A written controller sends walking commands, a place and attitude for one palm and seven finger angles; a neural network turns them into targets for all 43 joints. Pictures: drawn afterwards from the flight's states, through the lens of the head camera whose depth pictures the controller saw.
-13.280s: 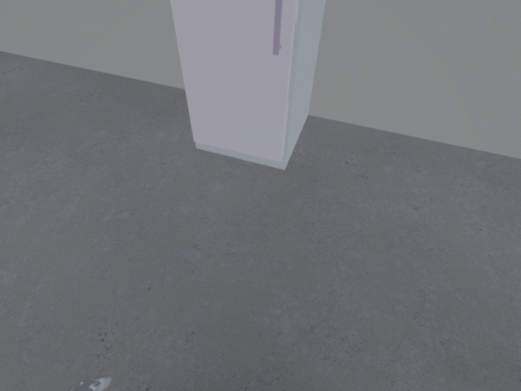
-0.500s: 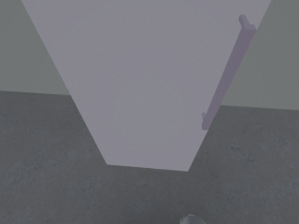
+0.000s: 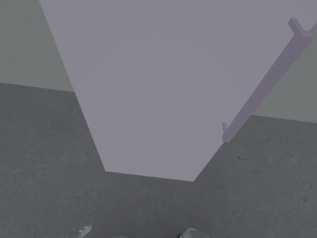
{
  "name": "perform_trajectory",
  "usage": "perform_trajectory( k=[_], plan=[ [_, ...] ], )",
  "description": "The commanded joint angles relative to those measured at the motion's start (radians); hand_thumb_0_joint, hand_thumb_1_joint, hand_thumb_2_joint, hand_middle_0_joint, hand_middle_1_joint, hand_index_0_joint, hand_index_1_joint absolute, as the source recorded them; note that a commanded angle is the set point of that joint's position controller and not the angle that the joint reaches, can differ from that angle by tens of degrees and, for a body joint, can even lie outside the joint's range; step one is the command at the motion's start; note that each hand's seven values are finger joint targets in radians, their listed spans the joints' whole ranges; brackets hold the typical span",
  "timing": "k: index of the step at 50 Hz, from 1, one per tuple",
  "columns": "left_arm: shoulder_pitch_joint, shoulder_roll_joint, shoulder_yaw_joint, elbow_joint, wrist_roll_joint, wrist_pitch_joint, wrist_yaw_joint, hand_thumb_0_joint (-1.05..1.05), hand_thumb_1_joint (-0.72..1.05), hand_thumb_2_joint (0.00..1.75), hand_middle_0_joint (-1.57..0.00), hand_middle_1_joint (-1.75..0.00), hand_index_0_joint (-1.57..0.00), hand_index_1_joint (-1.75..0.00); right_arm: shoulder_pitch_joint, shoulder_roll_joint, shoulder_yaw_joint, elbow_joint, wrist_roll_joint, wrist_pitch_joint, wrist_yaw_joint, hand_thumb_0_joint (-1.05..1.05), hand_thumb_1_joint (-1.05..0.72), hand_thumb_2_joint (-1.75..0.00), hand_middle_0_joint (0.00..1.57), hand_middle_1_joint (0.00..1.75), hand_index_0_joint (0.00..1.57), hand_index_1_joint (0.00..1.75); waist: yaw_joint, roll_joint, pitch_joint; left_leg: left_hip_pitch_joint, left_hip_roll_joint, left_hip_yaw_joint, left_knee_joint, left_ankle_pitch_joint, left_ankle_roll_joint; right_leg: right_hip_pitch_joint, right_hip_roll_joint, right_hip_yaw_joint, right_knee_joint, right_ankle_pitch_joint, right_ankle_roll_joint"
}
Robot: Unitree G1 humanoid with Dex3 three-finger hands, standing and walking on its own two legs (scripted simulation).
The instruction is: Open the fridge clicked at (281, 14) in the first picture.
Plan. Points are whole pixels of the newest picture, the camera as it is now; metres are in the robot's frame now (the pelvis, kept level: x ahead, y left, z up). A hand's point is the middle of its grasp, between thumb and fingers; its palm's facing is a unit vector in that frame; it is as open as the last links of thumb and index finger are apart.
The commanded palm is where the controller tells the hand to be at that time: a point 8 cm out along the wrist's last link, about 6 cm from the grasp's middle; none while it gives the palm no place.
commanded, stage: come to a stop and stand still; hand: right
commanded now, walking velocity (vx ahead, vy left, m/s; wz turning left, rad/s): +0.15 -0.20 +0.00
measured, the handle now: (251, 96) +0.43 -0.21 +0.13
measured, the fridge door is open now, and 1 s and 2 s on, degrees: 0 0 0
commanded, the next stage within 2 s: look again from close up in 1.64 s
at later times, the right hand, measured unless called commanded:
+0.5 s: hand out of the picture -0.08 -0.19 -0.15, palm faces +0.15 +0.96 -0.23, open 7.3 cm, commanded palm none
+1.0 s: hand out of the picture -0.04 -0.23 -0.16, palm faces +0.07 +0.98 -0.18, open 7.3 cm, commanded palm none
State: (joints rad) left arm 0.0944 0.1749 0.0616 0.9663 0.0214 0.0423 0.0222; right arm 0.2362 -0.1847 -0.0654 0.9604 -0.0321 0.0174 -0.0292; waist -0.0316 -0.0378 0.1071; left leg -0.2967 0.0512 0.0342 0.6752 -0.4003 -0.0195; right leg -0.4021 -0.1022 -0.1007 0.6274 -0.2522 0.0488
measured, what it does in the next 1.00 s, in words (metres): steps on the spot: right foot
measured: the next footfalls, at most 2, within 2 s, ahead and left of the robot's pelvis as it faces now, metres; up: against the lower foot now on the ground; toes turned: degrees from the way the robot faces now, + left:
right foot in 0.52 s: -0.02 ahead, -0.15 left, +0.00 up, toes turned -7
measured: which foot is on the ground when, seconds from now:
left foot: down 0.00-1.00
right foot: up 0.00-0.50, down 0.52-1.00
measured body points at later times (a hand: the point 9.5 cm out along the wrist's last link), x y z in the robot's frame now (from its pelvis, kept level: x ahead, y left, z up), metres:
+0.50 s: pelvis -0.04 -0.01 +0.02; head -0.02 +0.00 +0.47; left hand +0.06 +0.23 -0.13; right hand -0.08 -0.24 -0.13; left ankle -0.02 +0.11 -0.72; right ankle -0.06 -0.15 -0.71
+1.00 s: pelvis -0.03 -0.05 +0.02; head -0.01 -0.06 +0.47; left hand -0.02 +0.17 -0.13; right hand -0.04 -0.28 -0.14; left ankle -0.02 +0.10 -0.72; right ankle -0.06 -0.15 -0.72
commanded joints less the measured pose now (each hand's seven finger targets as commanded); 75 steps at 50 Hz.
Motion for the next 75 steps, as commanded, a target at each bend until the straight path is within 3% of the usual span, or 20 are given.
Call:
perform_trajectory(
  k=[1,2,5,11,16,19,23,24,25,26,27,28,29,31,33,35,40,52,67,75],
  plan=[
    [0.018,0.047,0.015,-0.085,-0.009,0.005,-0.01,0.0,0.9,0.9,-0.2,-0.3,-0.2,-0.3,0.092,-0.173,-0.012,-0.033,-0.007,-0.025,-0.005,0.0,-0.9,-0.9,0.2,0.3,0.2,0.3,-0.006,0.217,-0.111,-0.03,0.349,-0.291,-0.379,0.416,0.184,-0.013,0.047,0.118,0.29,-0.313,-0.021],
    [0.015,0.036,0.008,-0.064,-0.003,0.005,-0.011,0.0,0.9,0.9,-0.2,-0.3,-0.2,-0.3,0.045,-0.164,-0.02,-0.033,-0.009,-0.031,-0.007,0.0,-0.9,-0.9,0.2,0.3,0.2,0.3,0.01,0.248,-0.096,0.025,0.285,-0.28,-0.348,0.479,0.166,-0.071,0.045,0.117,0.328,-0.27,-0.022],
    [0.063,0.074,0.004,-0.012,-0.005,-0.001,-0.018,0.0,0.9,0.9,-0.2,-0.3,-0.2,-0.3,0.053,-0.134,-0.004,-0.016,0.006,-0.042,-0.004,0.0,-0.9,-0.9,0.2,0.3,0.2,0.3,0.008,0.227,-0.094,0.129,0.244,-0.203,-0.315,0.633,0.138,-0.093,0.048,0.105,0.374,-0.168,0.006],
    [0.039,0.092,-0.004,-0.009,-0.004,-0.002,-0.023,0.0,0.9,0.9,-0.2,-0.3,-0.2,-0.3,0.135,-0.176,-0.023,0.027,0.005,-0.041,-0.009,0.0,-0.9,-0.9,0.2,0.3,0.2,0.3,-0.046,0.142,-0.086,0.276,0.309,-0.252,-0.354,0.543,0.181,-0.139,0.047,0.096,0.305,-0.163,0.032],
    [0.037,0.085,-0.014,-0.014,-0.009,-0.007,-0.022,0.0,0.9,0.9,-0.2,-0.3,-0.2,-0.3,0.141,-0.178,-0.022,0.048,0.002,-0.035,-0.007,0.0,-0.9,-0.9,0.2,0.3,0.2,0.3,-0.054,0.189,-0.107,0.288,0.293,-0.234,-0.365,0.529,0.188,-0.071,0.057,0.079,0.19,-0.179,0.029],
    [0.057,0.074,-0.018,-0.008,-0.012,-0.012,-0.023,0.0,0.9,0.9,-0.2,-0.3,-0.2,-0.3,0.105,-0.181,-0.019,0.054,-0.001,-0.03,-0.002,0.0,-0.9,-0.9,0.2,0.3,0.2,0.3,-0.039,0.225,-0.106,0.2,0.26,-0.201,-0.391,0.417,0.17,0.037,0.071,0.063,0.089,-0.165,0.015],
    [0.148,0.066,-0.025,0.036,-0.014,-0.026,-0.016,0.0,0.9,0.9,-0.2,-0.3,-0.2,-0.3,0.039,-0.173,-0.012,0.068,0.007,-0.023,0.003,0.0,-0.9,-0.9,0.2,0.3,0.2,0.3,0.019,0.218,-0.101,0.061,0.193,-0.135,-0.374,0.237,0.105,0.247,0.08,0.03,-0.161,-0.011,0.002],
    [0.183,0.074,-0.025,0.055,-0.014,-0.033,-0.013,0.0,0.9,0.9,-0.2,-0.3,-0.2,-0.3,0.019,-0.16,-0.009,0.071,0.012,-0.018,0.004,0.0,-0.9,-0.9,0.2,0.3,0.2,0.3,0.039,0.184,-0.095,-0.008,0.163,-0.106,-0.352,0.136,0.073,0.333,0.062,0.028,-0.242,0.043,-0.003],
    [0.21,0.108,-0.02,0.063,-0.011,-0.044,-0.008,0.0,0.9,0.9,-0.2,-0.3,-0.2,-0.3,0.023,-0.127,0.0,0.067,0.017,-0.014,0.005,0.0,-0.9,-0.9,0.2,0.3,0.2,0.3,0.046,0.065,-0.111,-0.052,0.113,-0.064,-0.284,0.068,0.04,0.382,-0.008,0.087,-0.308,0.043,-0.017],
    [0.198,0.156,-0.011,0.054,-0.005,-0.046,-0.004,0.0,0.9,0.9,-0.2,-0.3,-0.2,-0.3,0.048,-0.084,0.011,0.065,0.018,-0.01,0.009,0.0,-0.9,-0.9,0.2,0.3,0.2,0.3,0.033,-0.081,-0.109,-0.066,0.055,-0.004,-0.209,0.029,0.003,0.337,-0.13,0.235,-0.347,0.034,-0.063],
    [0.152,0.186,-0.015,0.044,0.0,-0.038,-0.002,0.0,0.9,0.9,-0.2,-0.3,-0.2,-0.3,0.045,-0.06,0.018,0.072,0.019,-0.008,0.009,0.0,-0.9,-0.9,0.2,0.3,0.2,0.3,0.019,-0.138,-0.072,0.006,0.043,0.044,-0.192,0.002,-0.016,0.18,-0.194,0.276,-0.415,-0.078,-0.111],
    [0.108,0.176,-0.021,0.036,0.006,-0.031,-0.003,0.0,0.9,0.9,-0.2,-0.3,-0.2,-0.3,0.05,-0.05,0.02,0.081,0.014,-0.009,0.01,0.0,-0.9,-0.9,0.2,0.3,0.2,0.3,-0.003,-0.076,-0.018,0.079,0.045,0.039,-0.205,0.047,-0.016,0.035,-0.177,0.245,-0.432,-0.215,-0.108],
    [0.077,0.142,-0.028,0.038,0.003,-0.034,-0.005,0.0,0.9,0.9,-0.2,-0.3,-0.2,-0.3,0.048,-0.052,0.023,0.102,0.005,-0.001,0.009,0.0,-0.9,-0.9,0.2,0.3,0.2,0.3,-0.004,-0.129,0.017,0.099,0.045,0.046,-0.201,0.067,-0.014,-0.003,-0.12,0.236,-0.483,-0.32,-0.085],
    [0.097,0.13,-0.034,0.043,-0.002,-0.042,0.0,0.0,0.9,0.9,-0.2,-0.3,-0.2,-0.3,0.06,-0.066,0.027,0.116,0.003,-0.005,0.013,0.0,-0.9,-0.9,0.2,0.3,0.2,0.3,-0.003,-0.138,0.046,0.094,0.05,0.037,-0.219,0.147,-0.009,0.022,-0.088,0.214,-0.469,-0.208,-0.073],
    [0.12,0.112,-0.038,0.056,-0.004,-0.052,0.002,0.0,0.9,0.9,-0.2,-0.3,-0.2,-0.3,0.078,-0.073,0.032,0.14,0.006,-0.014,0.013,0.0,-0.9,-0.9,0.2,0.3,0.2,0.3,-0.002,-0.071,-0.016,0.117,0.066,0.023,-0.263,0.207,-0.011,0.1,-0.068,0.177,-0.415,-0.065,-0.068],
    [0.138,0.112,-0.04,0.065,-0.007,-0.056,0.002,0.0,0.9,0.9,-0.2,-0.3,-0.2,-0.3,0.086,-0.083,0.035,0.154,0.01,-0.017,0.012,0.0,-0.9,-0.9,0.2,0.3,0.2,0.3,0.003,-0.037,-0.055,0.136,0.079,0.013,-0.294,0.211,-0.013,0.137,-0.053,0.16,-0.395,-0.044,-0.058],
    [0.165,0.108,-0.044,0.089,-0.007,-0.059,0.001,0.0,0.9,0.9,-0.2,-0.3,-0.2,-0.3,0.065,-0.082,0.041,0.169,0.011,-0.018,0.009,0.0,-0.9,-0.9,0.2,0.3,0.2,0.3,0.013,0.006,-0.03,0.136,0.083,0.01,-0.307,0.229,-0.014,0.133,-0.042,0.154,-0.402,-0.034,-0.048],
    [0.237,0.075,-0.05,0.15,-0.009,-0.071,0.009,0.0,0.9,0.9,-0.2,-0.3,-0.2,-0.3,0.057,-0.075,0.043,0.184,0.019,-0.028,-0.003,0.0,-0.9,-0.9,0.2,0.3,0.2,0.3,0.019,0.025,-0.081,0.167,0.093,0.011,-0.295,0.347,-0.003,0.236,-0.033,0.098,-0.317,0.272,-0.042],
    [0.271,0.042,-0.048,0.18,-0.009,-0.067,0.016,0.0,0.9,0.9,-0.2,-0.3,-0.2,-0.3,0.054,-0.063,0.04,0.181,0.019,-0.031,-0.008,0.0,-0.9,-0.9,0.2,0.3,0.2,0.3,0.026,0.044,-0.045,0.154,0.086,0.004,-0.295,0.39,0.005,0.241,-0.031,0.077,-0.299,0.259,-0.038],
    [0.264,0.042,-0.047,0.181,-0.008,-0.068,0.016,0.0,0.9,0.9,-0.2,-0.3,-0.2,-0.3,0.061,-0.068,0.038,0.179,0.02,-0.038,-0.008,0.0,-0.9,-0.9,0.2,0.3,0.2,0.3,0.029,0.033,-0.074,0.162,0.09,0.001,-0.3,0.432,0.012,0.269,-0.031,0.071,-0.291,0.271,-0.035]
  ],
)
